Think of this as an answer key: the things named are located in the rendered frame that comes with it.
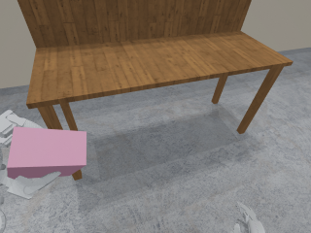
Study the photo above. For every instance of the robot right hand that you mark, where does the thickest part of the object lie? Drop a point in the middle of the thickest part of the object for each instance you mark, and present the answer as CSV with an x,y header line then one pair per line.
x,y
253,225

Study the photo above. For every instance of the robot left hand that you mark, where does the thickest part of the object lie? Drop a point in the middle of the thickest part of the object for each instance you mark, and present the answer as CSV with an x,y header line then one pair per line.
x,y
21,186

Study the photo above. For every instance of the table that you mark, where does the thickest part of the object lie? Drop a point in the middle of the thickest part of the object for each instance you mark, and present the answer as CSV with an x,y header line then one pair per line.
x,y
88,49

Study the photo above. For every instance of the sponge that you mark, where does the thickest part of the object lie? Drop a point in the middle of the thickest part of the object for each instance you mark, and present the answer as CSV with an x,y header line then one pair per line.
x,y
36,152

